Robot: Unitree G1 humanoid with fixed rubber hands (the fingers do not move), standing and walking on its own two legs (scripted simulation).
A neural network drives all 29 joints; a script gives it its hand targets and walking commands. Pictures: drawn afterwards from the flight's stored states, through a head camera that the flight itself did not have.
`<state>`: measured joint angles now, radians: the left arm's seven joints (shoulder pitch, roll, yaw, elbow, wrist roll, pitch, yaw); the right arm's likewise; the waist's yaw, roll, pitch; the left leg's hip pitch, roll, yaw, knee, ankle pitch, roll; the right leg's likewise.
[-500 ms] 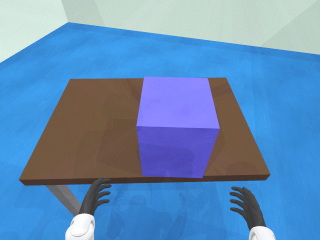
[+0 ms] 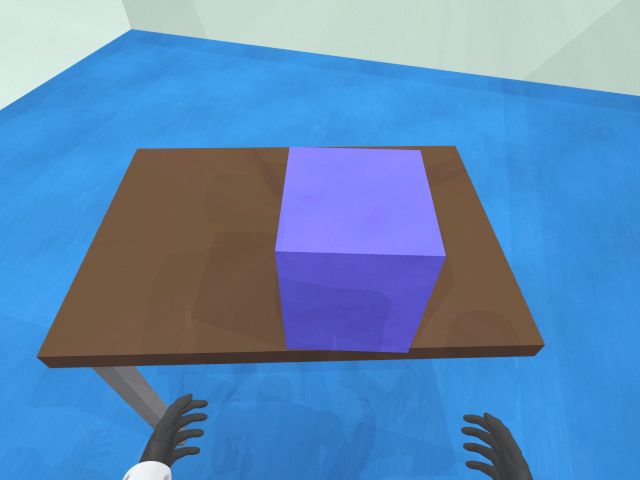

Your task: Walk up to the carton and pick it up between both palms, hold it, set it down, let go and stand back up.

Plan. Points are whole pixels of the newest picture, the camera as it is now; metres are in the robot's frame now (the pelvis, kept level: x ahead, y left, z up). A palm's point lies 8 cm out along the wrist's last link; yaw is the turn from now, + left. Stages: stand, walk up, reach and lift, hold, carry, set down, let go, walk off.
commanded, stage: set down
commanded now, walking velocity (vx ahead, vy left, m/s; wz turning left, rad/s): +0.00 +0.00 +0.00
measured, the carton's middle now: (350, 253) +0.45 -0.01 +0.00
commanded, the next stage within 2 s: let go in 0.18 s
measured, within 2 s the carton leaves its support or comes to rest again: neither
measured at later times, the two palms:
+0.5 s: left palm (157, 476) +0.15 +0.23 -0.08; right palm out of the picture +0.13 -0.22 -0.09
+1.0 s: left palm out of the picture +0.05 +0.26 -0.12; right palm out of the picture +0.08 -0.23 -0.12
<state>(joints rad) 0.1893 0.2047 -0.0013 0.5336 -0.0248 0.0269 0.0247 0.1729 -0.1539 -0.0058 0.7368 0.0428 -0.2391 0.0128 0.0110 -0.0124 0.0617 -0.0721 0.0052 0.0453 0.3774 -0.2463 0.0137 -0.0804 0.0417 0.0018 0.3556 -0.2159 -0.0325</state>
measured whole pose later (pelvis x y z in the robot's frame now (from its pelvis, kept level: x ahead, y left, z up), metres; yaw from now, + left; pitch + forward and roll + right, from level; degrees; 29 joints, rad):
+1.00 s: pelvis -0.02 +0.00 -0.01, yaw +6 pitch +0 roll -2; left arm 0.27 0.22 0.04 0.72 0.04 0.03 0.00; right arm 0.31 -0.19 -0.04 0.80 -0.03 0.01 0.02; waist 0.02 0.00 -0.02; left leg -0.27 -0.01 -0.05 0.56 -0.29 0.02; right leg -0.21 0.02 -0.11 0.48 -0.26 -0.03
